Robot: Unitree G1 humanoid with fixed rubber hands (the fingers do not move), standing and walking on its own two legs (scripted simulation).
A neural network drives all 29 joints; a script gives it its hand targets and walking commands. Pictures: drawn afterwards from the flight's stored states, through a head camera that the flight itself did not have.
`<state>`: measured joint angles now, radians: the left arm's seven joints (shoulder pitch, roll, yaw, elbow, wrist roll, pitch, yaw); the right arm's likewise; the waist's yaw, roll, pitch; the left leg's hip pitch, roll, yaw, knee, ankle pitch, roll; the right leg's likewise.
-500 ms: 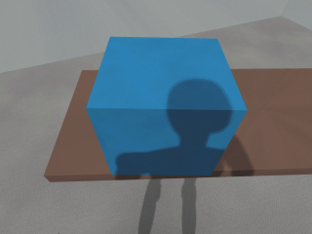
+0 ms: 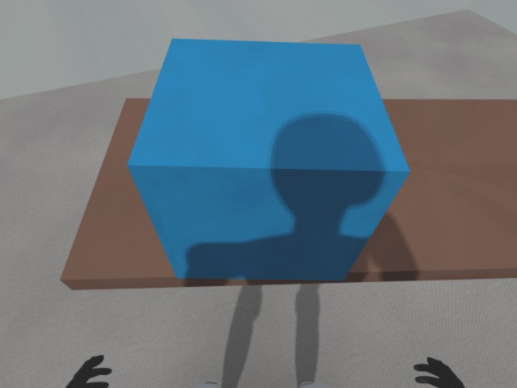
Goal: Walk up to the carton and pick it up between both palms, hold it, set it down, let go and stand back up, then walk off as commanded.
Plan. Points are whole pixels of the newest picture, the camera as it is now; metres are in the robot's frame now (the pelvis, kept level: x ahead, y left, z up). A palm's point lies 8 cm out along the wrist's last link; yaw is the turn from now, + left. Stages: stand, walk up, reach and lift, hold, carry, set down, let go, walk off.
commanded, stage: reach and lift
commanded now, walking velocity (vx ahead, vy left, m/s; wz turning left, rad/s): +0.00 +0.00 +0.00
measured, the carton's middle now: (263, 167) +0.44 +0.01 +0.09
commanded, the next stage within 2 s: none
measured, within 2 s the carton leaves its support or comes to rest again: neither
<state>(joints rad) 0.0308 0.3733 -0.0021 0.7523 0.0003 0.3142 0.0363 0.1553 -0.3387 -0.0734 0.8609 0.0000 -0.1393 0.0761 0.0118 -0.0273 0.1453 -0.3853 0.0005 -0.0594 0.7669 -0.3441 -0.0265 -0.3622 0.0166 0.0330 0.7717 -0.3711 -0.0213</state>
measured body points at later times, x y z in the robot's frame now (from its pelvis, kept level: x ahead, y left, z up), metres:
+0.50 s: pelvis +0.01 -0.01 +0.02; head +0.02 +0.02 +0.47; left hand +0.15 +0.25 -0.07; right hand +0.17 -0.29 -0.04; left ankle +0.04 +0.14 -0.71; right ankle +0.03 -0.12 -0.71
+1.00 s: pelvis +0.01 +0.00 +0.03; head +0.01 +0.03 +0.48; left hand +0.19 +0.25 -0.01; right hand +0.19 -0.25 +0.01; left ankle +0.04 +0.14 -0.71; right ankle +0.03 -0.12 -0.71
